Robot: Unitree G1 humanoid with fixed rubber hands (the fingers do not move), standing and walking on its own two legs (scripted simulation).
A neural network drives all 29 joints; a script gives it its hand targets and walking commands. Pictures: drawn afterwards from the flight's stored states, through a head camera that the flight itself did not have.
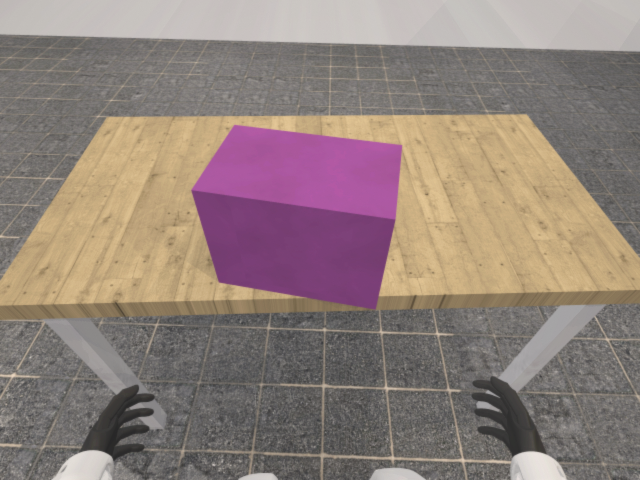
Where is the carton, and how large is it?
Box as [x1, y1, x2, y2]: [191, 125, 401, 309]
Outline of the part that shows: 234,125 191,190 219,282 375,309 395,219 401,145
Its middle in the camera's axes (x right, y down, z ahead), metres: -0.02 -0.04 +0.60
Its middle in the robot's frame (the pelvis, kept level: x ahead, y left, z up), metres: +0.47 +0.03 +0.06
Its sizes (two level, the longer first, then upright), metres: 0.258 0.160 0.196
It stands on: a table, 0.71 m high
